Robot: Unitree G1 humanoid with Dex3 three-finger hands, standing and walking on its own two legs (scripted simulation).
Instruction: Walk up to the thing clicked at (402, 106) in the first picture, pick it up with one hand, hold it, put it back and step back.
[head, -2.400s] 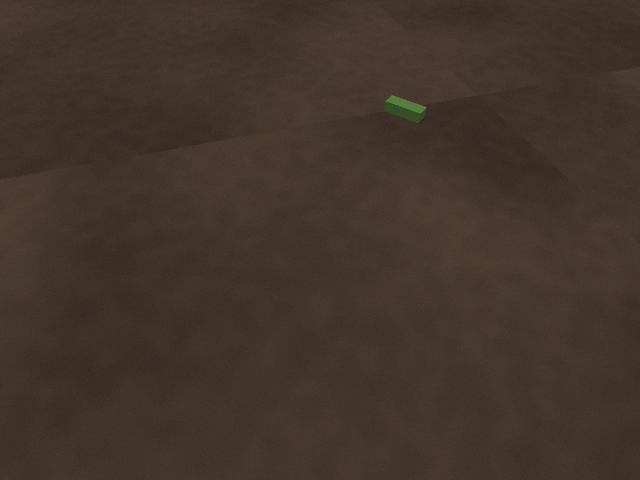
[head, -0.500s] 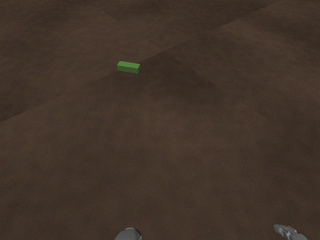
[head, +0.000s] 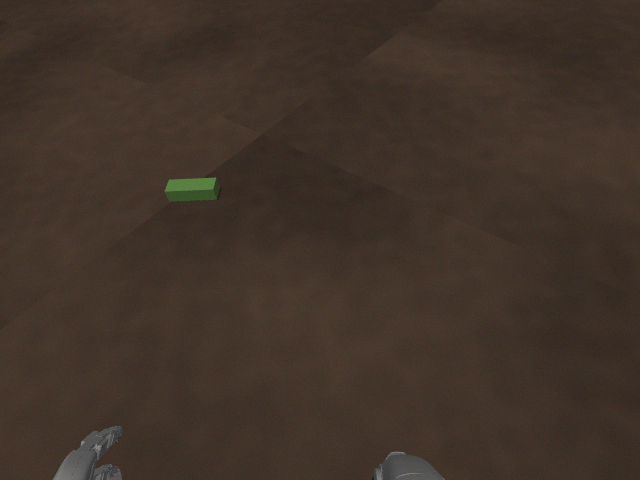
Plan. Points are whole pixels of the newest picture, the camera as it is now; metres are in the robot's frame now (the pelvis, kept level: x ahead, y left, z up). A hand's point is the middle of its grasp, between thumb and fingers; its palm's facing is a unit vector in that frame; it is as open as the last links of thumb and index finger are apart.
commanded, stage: walk up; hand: left
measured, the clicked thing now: (192, 189) +1.43 +0.57 -0.71
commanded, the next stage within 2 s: none
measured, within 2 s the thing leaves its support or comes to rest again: neither
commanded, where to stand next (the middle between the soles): +0.96 +0.34 m, yaw -10 degrees
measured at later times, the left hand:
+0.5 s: hand (72, 389) +0.30 +0.41 -0.13, palm faces -0.11 -0.91 -0.40, open 7.4 cm
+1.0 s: hand (94, 253) +0.55 +0.43 -0.09, palm faces -0.10 -0.89 -0.45, open 7.3 cm
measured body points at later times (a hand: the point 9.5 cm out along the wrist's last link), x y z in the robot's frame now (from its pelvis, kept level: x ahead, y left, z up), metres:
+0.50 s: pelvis +0.23 +0.12 +0.02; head +0.25 +0.14 +0.47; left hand +0.31 +0.45 -0.10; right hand +0.28 -0.22 -0.07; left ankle +0.27 +0.22 -0.71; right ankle +0.21 -0.03 -0.64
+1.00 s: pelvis +0.43 +0.16 +0.02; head +0.44 +0.13 +0.47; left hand +0.56 +0.47 -0.06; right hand +0.47 -0.16 -0.11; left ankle +0.50 +0.32 -0.66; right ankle +0.45 +0.03 -0.71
